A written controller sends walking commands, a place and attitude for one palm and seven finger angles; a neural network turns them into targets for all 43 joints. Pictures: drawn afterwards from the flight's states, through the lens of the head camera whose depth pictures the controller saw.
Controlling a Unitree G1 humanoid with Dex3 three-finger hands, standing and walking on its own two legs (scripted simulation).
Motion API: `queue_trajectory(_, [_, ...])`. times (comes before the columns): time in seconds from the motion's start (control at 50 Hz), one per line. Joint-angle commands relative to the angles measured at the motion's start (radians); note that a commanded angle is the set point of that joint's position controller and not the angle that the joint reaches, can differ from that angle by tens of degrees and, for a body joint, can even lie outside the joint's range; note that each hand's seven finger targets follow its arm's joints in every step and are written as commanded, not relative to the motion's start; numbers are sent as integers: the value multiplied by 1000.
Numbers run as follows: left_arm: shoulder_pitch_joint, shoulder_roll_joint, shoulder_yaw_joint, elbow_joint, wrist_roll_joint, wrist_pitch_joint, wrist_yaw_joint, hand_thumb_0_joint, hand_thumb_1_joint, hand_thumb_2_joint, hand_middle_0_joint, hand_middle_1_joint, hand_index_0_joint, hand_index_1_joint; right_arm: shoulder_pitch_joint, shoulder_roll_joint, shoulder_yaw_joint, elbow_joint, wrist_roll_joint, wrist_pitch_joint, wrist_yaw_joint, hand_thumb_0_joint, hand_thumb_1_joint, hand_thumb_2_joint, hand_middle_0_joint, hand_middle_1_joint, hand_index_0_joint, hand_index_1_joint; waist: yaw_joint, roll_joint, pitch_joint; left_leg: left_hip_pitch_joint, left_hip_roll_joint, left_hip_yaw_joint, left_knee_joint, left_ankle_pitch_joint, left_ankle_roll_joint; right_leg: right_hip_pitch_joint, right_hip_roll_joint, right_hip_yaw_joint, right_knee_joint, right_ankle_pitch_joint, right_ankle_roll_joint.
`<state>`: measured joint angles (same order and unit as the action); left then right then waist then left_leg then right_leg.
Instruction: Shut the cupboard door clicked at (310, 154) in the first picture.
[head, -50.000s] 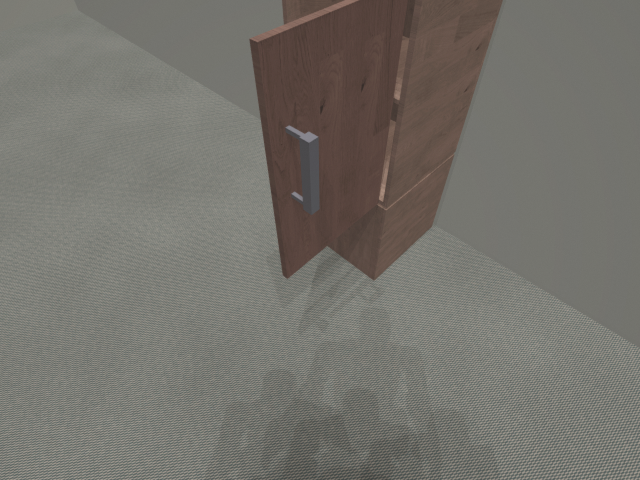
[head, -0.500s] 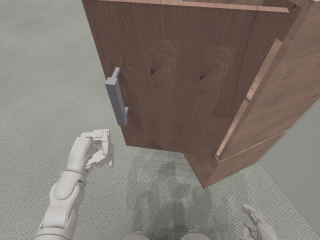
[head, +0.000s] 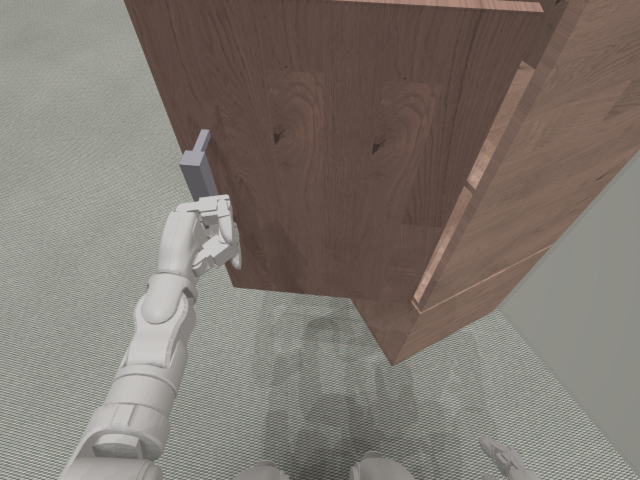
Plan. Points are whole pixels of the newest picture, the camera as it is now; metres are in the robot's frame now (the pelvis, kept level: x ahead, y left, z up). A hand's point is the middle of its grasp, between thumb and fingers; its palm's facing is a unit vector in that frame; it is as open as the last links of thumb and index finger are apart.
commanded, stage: bring the fist close to the handle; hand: left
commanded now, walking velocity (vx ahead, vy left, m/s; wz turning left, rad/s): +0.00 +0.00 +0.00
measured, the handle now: (213, 193) +0.48 +0.15 +0.06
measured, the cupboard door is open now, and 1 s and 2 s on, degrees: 57 49 35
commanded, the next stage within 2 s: push the door shut along its arc in 0.26 s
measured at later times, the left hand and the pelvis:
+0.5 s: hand (227, 250) +0.39 +0.12 +0.05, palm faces -0.13 -0.99 -0.05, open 3.1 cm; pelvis -0.01 -0.01 +0.00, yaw +0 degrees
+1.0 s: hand (243, 211) +0.44 +0.10 +0.06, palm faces -0.26 -0.97 -0.04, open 3.1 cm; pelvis -0.02 +0.01 -0.01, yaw +0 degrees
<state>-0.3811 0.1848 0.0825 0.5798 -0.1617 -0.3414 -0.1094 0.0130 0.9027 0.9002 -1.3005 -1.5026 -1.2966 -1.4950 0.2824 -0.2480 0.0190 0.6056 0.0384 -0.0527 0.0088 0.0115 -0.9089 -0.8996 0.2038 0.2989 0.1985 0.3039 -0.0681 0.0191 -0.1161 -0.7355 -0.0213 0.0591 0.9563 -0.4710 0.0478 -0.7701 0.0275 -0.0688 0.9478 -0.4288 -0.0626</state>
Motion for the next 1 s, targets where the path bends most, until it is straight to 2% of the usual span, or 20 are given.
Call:
queue_trajectory(0.0, [-240,157,66,-139,-1,-72,-5,0,900,900,-1300,-1500,-1300,-1500,29,-135,-56,-131,2,-21,7,0,-900,-900,200,300,200,300,16,-34,-338,88,12,-61,-120,307,-20,293,-33,94,-123,363,43])
queue_trajectory(0.04, [-201,148,64,-140,-13,-67,-21,0,900,900,-1300,-1500,-1300,-1500,33,-138,-60,-141,6,-14,9,0,-900,-900,200,300,200,300,24,-54,-338,84,12,-57,-126,306,-20,317,-34,99,-138,371,44])
queue_trajectory(0.12, [-261,150,59,-227,-40,-94,-44,0,900,900,-1300,-1500,-1300,-1500,33,-137,-67,-142,10,-15,0,0,-900,-900,200,300,200,300,10,-64,-375,109,12,-53,-124,321,-15,350,-35,111,-147,412,50])
queue_trajectory(0.14, [-289,133,38,-259,-45,-108,-46,0,900,900,-1300,-1500,-1300,-1500,25,-133,-66,-141,10,-19,-2,0,-900,-900,200,300,200,300,3,-33,-368,123,12,-52,-124,316,-15,334,-35,110,-148,404,50])
queue_trajectory(0.2, [-283,155,54,-244,-41,-131,-40,0,900,900,-1300,-1500,-1300,-1500,29,-136,-68,-123,10,-25,-6,0,-900,-900,200,300,200,300,0,-46,-347,125,16,-62,-122,296,-13,306,-32,107,-150,364,47])
queue_trajectory(0.22, [-305,117,16,-225,-38,-133,-42,0,900,900,-1300,-1500,-1300,-1500,24,-130,-63,-119,11,-26,-6,0,-900,-900,200,300,200,300,-13,-47,-318,115,14,-60,-123,273,-12,285,-34,109,-155,341,51])
queue_trajectory(0.36, [-350,199,73,-86,-22,-104,-45,0,900,900,-1300,-1500,-1300,-1500,6,-139,-55,-117,14,-8,-9,0,-900,-900,200,300,200,300,-10,-60,-259,37,6,-54,-124,148,-10,259,-50,153,-200,158,58])
queue_trajectory(0.38, [-399,234,97,-85,-21,-104,-47,0,900,900,-1300,-1500,-1300,-1500,11,-144,-54,-111,11,-5,-13,0,-900,-900,200,300,200,300,-13,-55,-275,33,7,-56,-119,156,-8,276,-51,162,-197,175,58])
queue_trajectory(0.42, [-511,219,69,-92,-22,-118,-64,0,900,900,-1300,-1500,-1300,-1500,9,-135,-50,-110,13,-6,-16,0,-900,-900,200,300,200,300,-31,-28,-314,54,7,-61,-113,173,-6,277,-48,154,-177,210,54])
queue_trajectory(0.44, [-532,244,89,-85,-24,-128,-70,0,900,900,-1300,-1500,-1300,-1500,13,-139,-52,-105,13,-8,-18,0,-900,-900,200,300,200,300,-26,-27,-342,64,9,-66,-111,183,-8,279,-43,145,-163,220,50])
queue_trajectory(0.48, [-576,215,61,-96,-34,-145,-88,0,900,900,-1300,-1500,-1300,-1500,17,-138,-52,-103,12,-14,-20,0,-900,-900,200,300,200,300,-33,23,-390,112,11,-74,-103,230,-9,270,-36,131,-139,280,44])
queue_trajectory(0.5, [-577,206,62,-69,-39,-147,-97,0,900,900,-1300,-1500,-1300,-1500,27,-141,-53,-95,12,-17,-20,0,-900,-900,200,300,200,300,-35,1,-414,131,12,-78,-99,256,-10,266,-32,121,-130,308,43])
queue_trajectory(0.58, [-546,153,22,66,-39,-115,-139,0,900,900,-1300,-1500,-1300,-1500,58,-153,-58,-81,15,-15,-10,0,-900,-900,200,300,200,300,-41,3,-375,132,15,-88,-98,291,-15,208,-27,96,-117,327,38])
queue_trajectory(0.62, [-610,111,-17,90,-35,-98,-146,0,900,900,-1300,-1500,-1300,-1500,65,-154,-58,-80,15,-8,-6,0,-900,-900,200,300,200,300,-63,-21,-347,132,17,-91,-97,293,-13,168,-25,84,-118,325,40])
queue_trajectory(0.64, [-651,145,9,103,-33,-100,-144,0,900,900,-1300,-1500,-1300,-1500,74,-161,-61,-73,15,-5,-7,0,-900,-900,200,300,200,300,-66,-39,-343,121,18,-96,-94,274,-14,155,-24,84,-119,300,40])
queue_trajectory(0.66, [-695,130,-7,118,-33,-102,-144,0,900,900,-1300,-1500,-1300,-1500,74,-159,-59,-72,13,-4,-8,0,-900,-900,200,300,200,300,-78,-44,-322,110,15,-94,-94,244,-10,141,-23,86,-126,272,41])
queue_trajectory(0.68, [-728,181,38,117,-33,-110,-139,0,900,900,-1300,-1500,-1300,-1500,84,-166,-62,-66,11,-2,-11,0,-900,-900,200,300,200,300,-71,-52,-327,108,16,-98,-90,250,-8,146,-22,87,-121,275,37])
queue_trajectory(0.76, [-790,157,11,135,-13,-140,-143,0,900,900,-1300,-1500,-1300,-1500,101,-163,-62,-58,3,-2,-5,0,-900,-900,200,300,200,300,-78,-8,-408,152,14,-105,-80,271,-11,120,-20,82,-99,271,35])
queue_trajectory(0.88, [-905,238,64,235,2,-138,-162,0,900,900,-1300,-1500,-1300,-1500,135,-178,-60,-37,1,9,-8,0,-900,-900,200,300,200,300,-95,0,-397,125,18,-119,-71,244,-9,80,-13,79,-88,234,28])
queue_trajectory(0.98, [-1002,205,28,276,9,-135,-182,0,900,900,-1300,-1500,-1300,-1500,161,-186,-60,-26,-5,4,-7,0,-900,-900,200,300,200,300,-123,46,-420,172,26,-144,-60,254,-12,-7,-7,65,-72,203,23])
